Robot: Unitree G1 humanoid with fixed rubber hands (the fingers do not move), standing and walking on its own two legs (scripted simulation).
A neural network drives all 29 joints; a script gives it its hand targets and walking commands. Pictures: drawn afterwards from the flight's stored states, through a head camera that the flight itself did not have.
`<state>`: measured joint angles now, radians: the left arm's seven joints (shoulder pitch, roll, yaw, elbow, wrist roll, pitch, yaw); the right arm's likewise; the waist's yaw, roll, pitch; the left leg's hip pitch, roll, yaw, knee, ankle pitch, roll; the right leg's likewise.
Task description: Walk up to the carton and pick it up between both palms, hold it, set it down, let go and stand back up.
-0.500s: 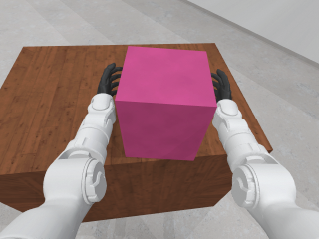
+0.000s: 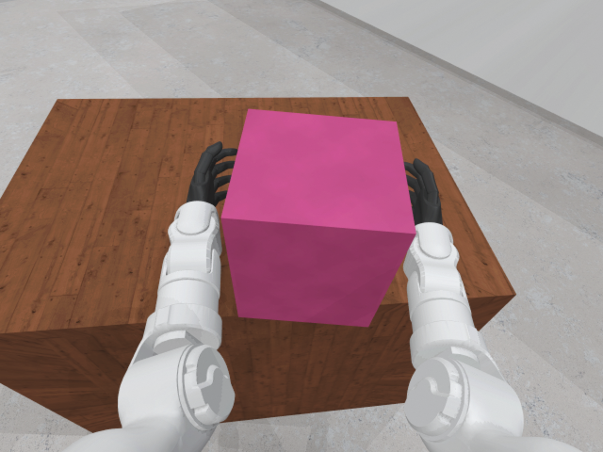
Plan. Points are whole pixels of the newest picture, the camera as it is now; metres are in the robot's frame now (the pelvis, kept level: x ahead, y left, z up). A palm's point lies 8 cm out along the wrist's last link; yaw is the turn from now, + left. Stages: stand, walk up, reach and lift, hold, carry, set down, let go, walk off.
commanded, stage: reach and lift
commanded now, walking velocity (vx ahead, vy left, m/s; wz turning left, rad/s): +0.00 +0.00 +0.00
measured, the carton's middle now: (312, 225) +0.42 +0.00 +0.05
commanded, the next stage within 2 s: none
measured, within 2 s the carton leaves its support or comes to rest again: leaves its support in 0.86 s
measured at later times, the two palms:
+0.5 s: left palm (204, 200) +0.41 +0.16 +0.11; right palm (423, 219) +0.39 -0.14 +0.10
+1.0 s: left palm (197, 198) +0.39 +0.16 +0.13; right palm (425, 216) +0.39 -0.14 +0.12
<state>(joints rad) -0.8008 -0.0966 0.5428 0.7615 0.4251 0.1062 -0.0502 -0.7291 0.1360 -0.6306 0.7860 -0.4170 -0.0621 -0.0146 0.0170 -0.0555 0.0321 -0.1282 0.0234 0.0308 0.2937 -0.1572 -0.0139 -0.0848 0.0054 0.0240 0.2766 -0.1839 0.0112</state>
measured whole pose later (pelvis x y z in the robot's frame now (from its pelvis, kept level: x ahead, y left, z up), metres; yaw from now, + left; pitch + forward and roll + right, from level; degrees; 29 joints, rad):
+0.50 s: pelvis +0.00 +0.00 +0.00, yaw +0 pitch +0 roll +0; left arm -0.78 -0.09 0.52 0.74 0.42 0.12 -0.06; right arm -0.71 0.13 -0.58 0.79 -0.37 -0.09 -0.04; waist 0.01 -0.05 0.03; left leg -0.12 0.03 0.02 0.28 -0.15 -0.02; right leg -0.07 0.01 0.01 0.26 -0.18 0.01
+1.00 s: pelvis +0.00 +0.00 +0.00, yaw +1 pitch -2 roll +0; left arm -0.76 -0.06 0.45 0.71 0.37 0.17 -0.03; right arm -0.71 0.10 -0.48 0.83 -0.27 -0.09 -0.08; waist 0.00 -0.06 0.01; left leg -0.10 0.03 0.01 0.27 -0.14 -0.02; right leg -0.04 0.01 0.00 0.24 -0.16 0.00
